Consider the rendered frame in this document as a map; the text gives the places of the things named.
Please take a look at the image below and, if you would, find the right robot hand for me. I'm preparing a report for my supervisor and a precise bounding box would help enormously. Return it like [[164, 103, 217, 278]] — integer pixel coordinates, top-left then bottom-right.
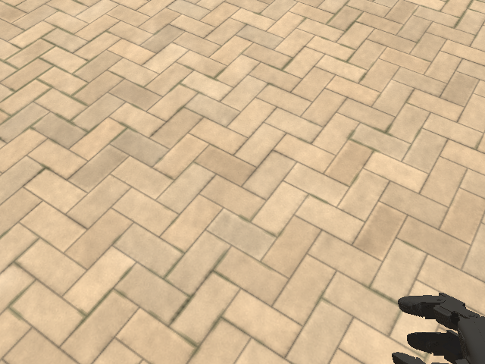
[[392, 293, 485, 364]]

